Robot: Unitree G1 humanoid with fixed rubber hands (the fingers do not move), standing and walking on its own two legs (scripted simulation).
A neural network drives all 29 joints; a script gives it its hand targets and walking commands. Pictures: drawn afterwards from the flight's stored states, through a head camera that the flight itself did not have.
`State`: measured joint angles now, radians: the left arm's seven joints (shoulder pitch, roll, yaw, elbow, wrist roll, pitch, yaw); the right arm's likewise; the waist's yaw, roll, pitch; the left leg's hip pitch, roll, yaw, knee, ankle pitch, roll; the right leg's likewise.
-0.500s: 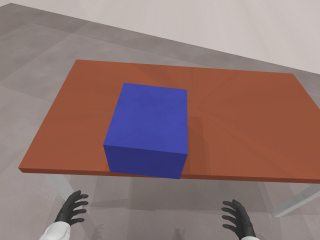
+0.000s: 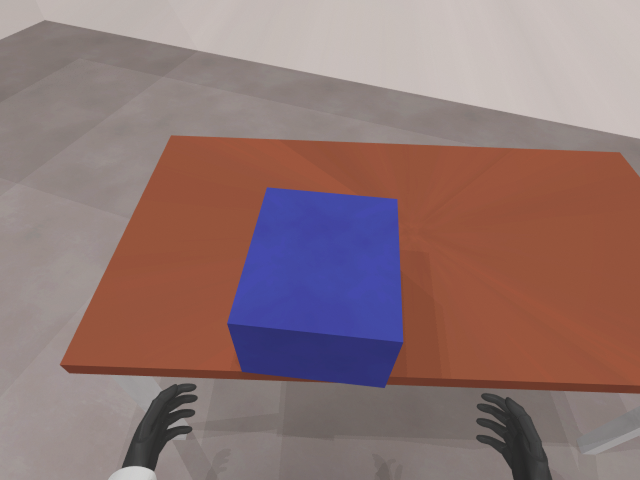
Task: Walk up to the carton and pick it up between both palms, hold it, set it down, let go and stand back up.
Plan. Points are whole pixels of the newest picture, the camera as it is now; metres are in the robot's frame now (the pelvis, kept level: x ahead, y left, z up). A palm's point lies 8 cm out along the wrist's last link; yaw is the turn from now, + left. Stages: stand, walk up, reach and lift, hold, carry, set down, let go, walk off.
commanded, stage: reach and lift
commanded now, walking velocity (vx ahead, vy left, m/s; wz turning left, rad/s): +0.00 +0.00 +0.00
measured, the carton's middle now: (322, 282) +0.45 +0.02 -0.10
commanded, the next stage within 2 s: none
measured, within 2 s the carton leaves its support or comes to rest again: neither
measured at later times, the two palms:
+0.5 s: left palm (152, 405) +0.21 +0.23 -0.03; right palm (528, 437) +0.19 -0.24 -0.04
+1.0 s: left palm (176, 314) +0.32 +0.22 +0.00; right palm (526, 343) +0.30 -0.25 -0.01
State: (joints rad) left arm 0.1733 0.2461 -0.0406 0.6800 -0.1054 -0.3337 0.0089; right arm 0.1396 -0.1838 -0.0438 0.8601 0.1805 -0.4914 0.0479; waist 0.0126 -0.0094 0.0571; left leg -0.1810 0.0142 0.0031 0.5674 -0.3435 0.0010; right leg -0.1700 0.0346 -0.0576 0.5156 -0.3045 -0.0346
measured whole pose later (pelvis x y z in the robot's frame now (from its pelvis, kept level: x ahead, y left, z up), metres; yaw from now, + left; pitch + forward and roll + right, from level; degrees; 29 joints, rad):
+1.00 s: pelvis -0.03 -0.02 -0.02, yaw +0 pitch +11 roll +1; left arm -0.50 0.36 -0.11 1.09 -0.36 -0.35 -0.02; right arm -0.45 -0.28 0.11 1.06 0.40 -0.33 -0.01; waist -0.03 -0.02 -0.15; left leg -0.58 0.01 -0.01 0.71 -0.33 -0.03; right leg -0.59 0.03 -0.07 0.72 -0.33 -0.06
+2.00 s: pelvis -0.04 -0.02 -0.04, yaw +0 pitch +27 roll +0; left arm -1.10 0.36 -0.16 1.44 -0.40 -0.30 0.00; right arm -1.01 -0.37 0.16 1.32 0.49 -0.24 0.00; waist -0.02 0.01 -0.26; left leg -0.97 0.02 0.00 0.81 -0.32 -0.02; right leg -0.98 0.03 -0.07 0.79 -0.29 -0.05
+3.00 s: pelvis -0.04 +0.00 -0.08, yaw -2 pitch +36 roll -2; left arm -1.01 0.24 -0.07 1.44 -0.31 -0.50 0.03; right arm -0.98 -0.25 0.00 1.38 0.28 -0.45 -0.05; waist 0.03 0.05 -0.30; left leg -1.26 0.02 0.00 1.02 -0.39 0.00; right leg -1.25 0.03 -0.07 0.96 -0.35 -0.04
